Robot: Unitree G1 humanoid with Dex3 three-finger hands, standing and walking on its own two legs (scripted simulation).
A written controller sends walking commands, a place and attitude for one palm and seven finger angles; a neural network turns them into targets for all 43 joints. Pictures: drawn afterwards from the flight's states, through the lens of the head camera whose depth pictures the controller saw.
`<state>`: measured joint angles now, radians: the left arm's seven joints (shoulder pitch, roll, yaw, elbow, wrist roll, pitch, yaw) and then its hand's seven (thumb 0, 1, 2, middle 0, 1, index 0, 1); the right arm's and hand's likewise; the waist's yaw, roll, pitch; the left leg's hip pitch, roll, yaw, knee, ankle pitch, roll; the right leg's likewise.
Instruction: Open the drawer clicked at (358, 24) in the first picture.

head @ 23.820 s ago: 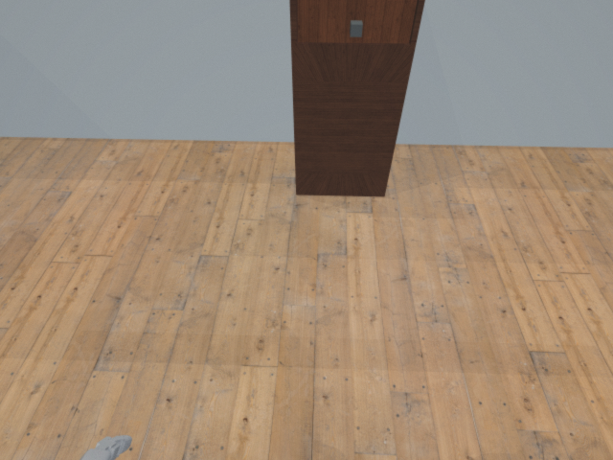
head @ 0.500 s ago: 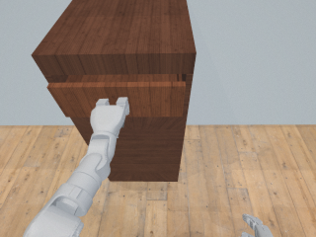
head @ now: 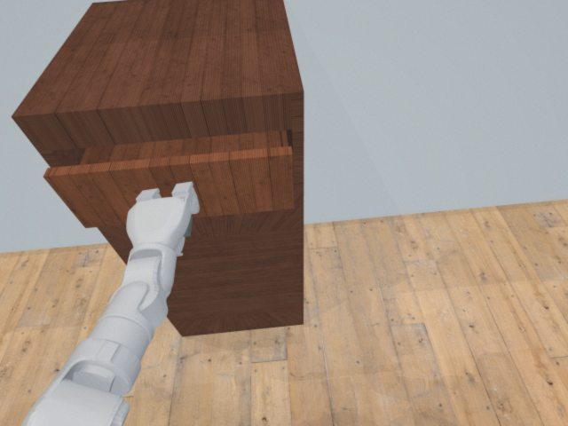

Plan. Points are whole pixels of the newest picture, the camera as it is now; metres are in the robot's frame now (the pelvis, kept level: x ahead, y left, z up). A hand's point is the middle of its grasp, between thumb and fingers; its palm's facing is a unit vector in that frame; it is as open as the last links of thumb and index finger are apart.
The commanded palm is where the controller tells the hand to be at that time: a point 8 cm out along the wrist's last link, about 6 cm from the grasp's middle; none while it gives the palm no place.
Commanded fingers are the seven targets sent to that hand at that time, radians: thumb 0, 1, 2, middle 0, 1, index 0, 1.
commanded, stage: pull the drawer open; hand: left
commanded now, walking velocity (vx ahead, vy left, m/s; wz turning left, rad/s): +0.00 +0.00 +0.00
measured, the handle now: (178, 211) +0.44 +0.18 +0.05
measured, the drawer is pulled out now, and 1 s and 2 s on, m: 0.06 0.17 0.30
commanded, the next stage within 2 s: open the thumb to release the handle in 1.92 s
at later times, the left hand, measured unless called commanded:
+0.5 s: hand (168, 280) +0.33 +0.18 +0.03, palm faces +0.06 -0.08 -0.99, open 7.0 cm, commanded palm +0.30 +0.18 +0.08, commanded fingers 0.00 0.90 0.90 -0.40 -1.35 -0.40 -1.35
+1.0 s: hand (165, 303) +0.29 +0.17 +0.03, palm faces +0.03 -0.15 -0.99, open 7.1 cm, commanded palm +0.23 +0.18 +0.08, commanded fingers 0.00 0.90 0.90 -0.40 -1.35 -0.40 -1.35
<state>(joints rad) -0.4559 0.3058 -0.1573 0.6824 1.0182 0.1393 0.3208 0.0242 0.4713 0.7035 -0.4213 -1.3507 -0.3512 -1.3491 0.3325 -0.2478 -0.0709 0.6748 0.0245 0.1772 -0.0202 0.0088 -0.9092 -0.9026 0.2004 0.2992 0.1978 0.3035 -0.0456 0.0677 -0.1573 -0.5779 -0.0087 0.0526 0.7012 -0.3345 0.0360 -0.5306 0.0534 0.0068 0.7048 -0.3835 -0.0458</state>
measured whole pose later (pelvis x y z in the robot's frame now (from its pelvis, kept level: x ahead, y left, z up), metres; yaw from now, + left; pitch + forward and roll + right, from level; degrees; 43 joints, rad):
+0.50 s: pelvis +0.02 +0.00 +0.00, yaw +3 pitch +9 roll +0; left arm -0.14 0.25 -0.31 0.26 1.07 0.20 0.31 0.04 0.45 0.77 -0.42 -1.35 -0.41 -1.35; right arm 0.07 -0.24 -0.03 0.60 0.02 0.14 0.00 0.01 -0.91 -0.90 0.20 0.30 0.20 0.30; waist 0.07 0.06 -0.13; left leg -0.49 -0.04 0.02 0.71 -0.36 0.03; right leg -0.43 0.03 -0.03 0.72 -0.43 -0.05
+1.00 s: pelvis +0.01 -0.01 +0.00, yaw -1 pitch +8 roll +1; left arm 0.10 0.30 -0.18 0.07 1.01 0.16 0.28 0.09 0.48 0.68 -0.42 -1.35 -0.40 -1.35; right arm 0.21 -0.26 -0.04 0.60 0.01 0.14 0.01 0.01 -0.91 -0.90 0.20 0.30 0.20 0.30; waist 0.00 0.05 -0.13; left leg -0.46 -0.01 0.07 0.66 -0.34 0.02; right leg -0.43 0.05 0.02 0.70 -0.40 -0.06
